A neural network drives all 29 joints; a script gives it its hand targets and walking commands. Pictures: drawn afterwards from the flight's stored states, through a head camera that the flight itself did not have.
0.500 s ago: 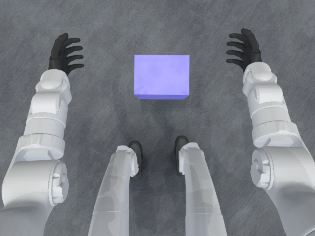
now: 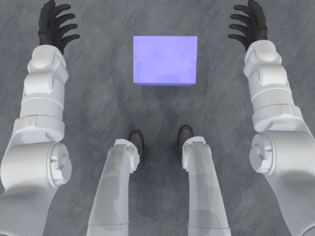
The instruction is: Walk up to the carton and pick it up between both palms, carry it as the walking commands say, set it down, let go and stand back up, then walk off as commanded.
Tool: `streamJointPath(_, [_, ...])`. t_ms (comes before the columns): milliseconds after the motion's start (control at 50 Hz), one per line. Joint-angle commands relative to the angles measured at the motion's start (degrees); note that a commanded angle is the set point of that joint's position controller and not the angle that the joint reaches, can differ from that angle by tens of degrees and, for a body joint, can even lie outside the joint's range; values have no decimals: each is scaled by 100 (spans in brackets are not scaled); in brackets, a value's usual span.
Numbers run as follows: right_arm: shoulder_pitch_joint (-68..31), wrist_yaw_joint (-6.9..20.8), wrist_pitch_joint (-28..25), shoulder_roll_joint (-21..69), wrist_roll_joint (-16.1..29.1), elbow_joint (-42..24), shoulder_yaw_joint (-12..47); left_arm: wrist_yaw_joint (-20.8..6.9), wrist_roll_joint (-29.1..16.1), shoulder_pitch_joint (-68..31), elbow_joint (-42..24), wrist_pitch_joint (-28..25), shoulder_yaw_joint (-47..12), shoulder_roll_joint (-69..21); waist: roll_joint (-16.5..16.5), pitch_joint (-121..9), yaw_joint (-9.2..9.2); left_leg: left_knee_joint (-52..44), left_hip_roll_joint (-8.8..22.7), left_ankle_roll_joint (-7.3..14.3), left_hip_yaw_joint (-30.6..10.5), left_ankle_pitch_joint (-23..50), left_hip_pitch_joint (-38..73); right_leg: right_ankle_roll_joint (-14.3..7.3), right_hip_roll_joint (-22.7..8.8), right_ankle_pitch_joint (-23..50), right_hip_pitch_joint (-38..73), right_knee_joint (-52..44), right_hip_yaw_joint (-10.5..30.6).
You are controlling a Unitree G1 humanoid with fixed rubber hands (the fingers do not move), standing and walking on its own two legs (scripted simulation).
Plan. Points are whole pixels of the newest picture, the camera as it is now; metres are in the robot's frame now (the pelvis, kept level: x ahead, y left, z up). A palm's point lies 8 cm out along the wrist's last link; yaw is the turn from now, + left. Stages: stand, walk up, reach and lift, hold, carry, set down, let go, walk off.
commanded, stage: reach and lift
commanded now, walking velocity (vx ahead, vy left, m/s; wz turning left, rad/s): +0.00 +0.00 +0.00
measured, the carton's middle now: (164, 64) +0.51 -0.02 -0.53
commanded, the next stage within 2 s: none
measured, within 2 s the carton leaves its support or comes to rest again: neither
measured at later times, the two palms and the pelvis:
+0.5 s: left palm (94, 59) +0.50 +0.19 -0.30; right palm (229, 50) +0.51 -0.22 -0.31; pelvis -0.03 +0.00 -0.15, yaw +2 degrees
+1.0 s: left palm (105, 67) +0.49 +0.20 -0.43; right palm (210, 60) +0.51 -0.19 -0.45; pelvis -0.04 +0.01 -0.25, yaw +3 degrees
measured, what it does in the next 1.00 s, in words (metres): lowers itself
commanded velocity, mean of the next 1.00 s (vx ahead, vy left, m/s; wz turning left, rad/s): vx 0.00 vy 0.00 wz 0.00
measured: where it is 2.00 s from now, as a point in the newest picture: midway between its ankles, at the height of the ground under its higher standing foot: (161, 155)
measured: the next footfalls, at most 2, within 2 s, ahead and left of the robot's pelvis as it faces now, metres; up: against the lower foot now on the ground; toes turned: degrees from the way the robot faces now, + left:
none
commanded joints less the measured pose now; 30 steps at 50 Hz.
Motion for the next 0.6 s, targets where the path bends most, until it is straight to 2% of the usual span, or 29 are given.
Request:
streamJointPath(0, [-2051, -87, -304, -607, -369, -343, -816, 15, 263, -2020, -23, -155, 365, 455, -325, -6215, -457, 542, -575, -170, -389, 924, 310, 149, 150, 1877, 2906, 540, -230])
streamJointPath(20, [-2341, -112, -256, -673, -315, -430, -727, 39, 101, -2433, -205, -110, 229, 488, -394, -6620, -464, 713, -597, -164, -365, 957, 400, 109, 202, 1817, 2985, 734, -258])
streamJointPath(40, [-2638, -109, -286, -701, -109, -742, -614, 84, 23, -2521, -488, -153, 142, 566, -582, -7099, -279, 837, -599, -147, -291, 980, 252, 143, 205, 1804, 3191, 930, -284])
streamJointPath(60, [-2849, -153, -288, -731, -86, -673, -582, 142, 14, -2549, -84, -136, 103, 662, -498, -6953, -392, 1025, -598, -109, -307, 887, 93, 184, 204, 1797, 2818, 1093, -346])
streamJointPath(80, [-2618, -175, -294, -755, 22, -893, -536, 157, 54, -2382, -294, -128, 201, 703, -461, -7191, -195, 1143, -610, -195, -228, 972, 110, 136, 199, 1830, 3025, 1095, -211])
streamJointPath(100, [-2783, -210, -204, -981, -11, -725, -472, 187, -155, -2555, -174, -48, -21, 822, -647, -7423, -480, 1316, -577, -123, -301, 691, 46, 114, 162, 1786, 3244, 1291, -289])
streamJointPath(120, [-2796, -196, -183, -975, 83, -645, -357, 237, -325, -2636, -383, -36, -205, 596, -650, -7474, -405, 1324, -665, -166, -197, 724, 209, 153, 223, 1430, 2975, 1450, -414])
streamJointPath(140, [-2769, -294, -228, -1294, -94, -889, -741, 339, -312, -2706, -766, -7, -235, 692, -496, -8031, -690, 1570, -636, -256, -310, 1061, 492, 102, 299, 1647, 2822, 1680, -527])
streamJointPath(160, [-2823, -342, -166, -1401, 45, -1300, -591, 426, -413, -2908, -1500, -1, -444, 797, -217, -9125, -572, 1766, -702, -239, -311, 1634, 1362, 78, 317, 1991, 3009, 1854, -478])
streamJointPath(180, [-2644, -345, -186, -1584, 119, -640, -724, 462, -562, -2683, -608, 72, -689, 744, -76, -8159, -769, 1946, -655, -235, -328, 1016, 1040, 87, 283, 1193, 2163, 1959, -671])
streamJointPath(200, [-2742, -403, -191, -1675, 46, -869, -758, 545, -515, -2969, -1113, 45, -530, 822, -94, -8304, -796, 2005, -674, -329, -251, 873, 1037, 32, 302, 1078, 2325, 1898, -590])
streamJointPath(220, [-2885, -345, -55, -1656, 201, -759, -582, 603, -573, -3112, -1166, 164, -691, 952, -196, -8376, -673, 1969, -684, -228, -345, 475, 1208, 50, 287, 621, 2301, 1942, -703])
streamJointPath(240, [-2917, -411, 1, -1618, 255, -327, -514, 661, -642, -3224, -771, 218, -769, 919, -180, -7994, -833, 2167, -588, -232, -351, 298, 1121, 80, 206, 514, 1963, 2133, -727])
streamJointPath(260, [-2939, -365, -32, -1615, 348, -628, -367, 672, -818, -3214, -931, 216, -798, 923, -364, -7706, -868, 2292, -648, -224, -356, 303, 607, -15, 215, 679, 2086, 2147, -666])
streamJointPath(280, [-3214, -480, -48, -1601, 341, -1122, -422, 721, -695, -3280, -1160, 237, -712, 1083, -287, -8522, -793, 2450, -650, -215, -404, 594, 1237, 92, 252, 942, 2332, 2367, -711])
streamJointPath(300, [-3530, -503, -56, -1614, 506, -1212, -250, 753, -750, -3372, -846, 217, -564, 1297, -636, -8277, -647, 2620, -690, -152, -332, 549, 728, 119, 208, 913, 2432, 2452, -620])
streamJointPath(320, [-3180, -533, -31, -1684, 514, -709, -186, 730, -906, -3202, -445, 237, -703, 1073, -773, -8056, -757, 2728, -705, -116, -181, 457, 473, 127, 163, 925, 2523, 2540, -593])
streamJointPath(340, [-3211, -506, -22, -1458, 776, -1115, 23, 751, -750, -3209, -906, 195, -642, 1306, -580, -8219, -259, 2775, -700, -137, -179, 535, 354, 78, 154, 1018, 2541, 2693, -471])
streamJointPath(360, [-3178, -452, 1, -1134, 959, -856, 236, 723, -788, -3188, -470, 186, -766, 1132, -637, -7812, -418, 2890, -710, -90, -215, 518, 74, 46, 186, 1177, 2515, 2786, -448])
streamJointPath(380, [-3275, -479, -31, -1200, 922, -731, 283, 740, -689, -3566, -638, 131, -630, 1255, -718, -8292, -278, 3027, -643, -109, -197, 589, 277, 95, 148, 1255, 2735, 2963, -315])
streamJointPath(400, [-3264, -486, -9, -1291, 979, -956, 334, 728, -697, -3510, -914, 162, -650, 1318, -736, -8473, -250, 3047, -699, -120, -55, 521, 180, 106, 166, 1222, 2976, 2999, -354])
streamJointPath(420, [-3053, -466, -6, -1208, 1158, -618, 529, 725, -828, -3363, -827, 179, -821, 1234, -705, -8174, -295, 3158, -631, -81, -52, 421, 110, 111, 122, 1188, 2884, 3132, -442])
streamJointPath(460, [-3081, -420, -19, -1170, 896, -60, 415, 640, -734, -3069, 277, 184, -715, 968, -771, -6807, -283, 3263, -595, -44, -240, 79, -599, 68, 86, 734, 1892, 3175, -340])
streamJointPath(480, [-3272, -421, -74, -1301, 811, -589, 427, 651, -678, -3241, -390, 121, -561, 1075, -962, -7570, -246, 3298, -627, -127, -159, 267, -331, 85, 100, 1145, 2511, 3253, -335])
streamJointPath(500, [-3238, -488, -115, -1367, 830, -327, 280, 668, -591, -3258, 73, 111, -503, 1299, -851, -7150, -321, 3510, -551, -134, -108, 119, -746, 120, 118, 1085, 2279, 3457, -363])
streamJointPath(520, [-3190, -492, -127, -1435, 703, -483, 216, 633, -706, -3348, -257, 93, -618, 1209, -775, -7258, -528, 3524, -604, -140, -207, 255, -693, 84, 110, 1379, 2415, 3473, -327])
streamJointPath(540, [-2971, -465, -127, -1169, 685, 638, 273, 598, -746, -3118, 945, 98, -760, 1000, -710, -5822, -465, 3558, -539, -86, -230, -267, -1445, 156, 36, 710, 1436, 3564, -362])
streamJointPath(560, [-3210, -400, -173, -1155, 731, -198, 418, 525, -592, -3547, 44, 30, -577, 1124, -943, -6503, -401, 3684, -591, -106, -151, 123, -1023, 122, 69, 1152, 1977, 3451, -251])
streamJointPath(580, [-3166, -412, -216, -1110, 790, 139, 352, 533, -701, -3341, 445, 12, -735, 1038, -736, -6426, -396, 3692, -531, -120, -206, 169, -992, 170, 63, 1102, 1780, 3685, -407])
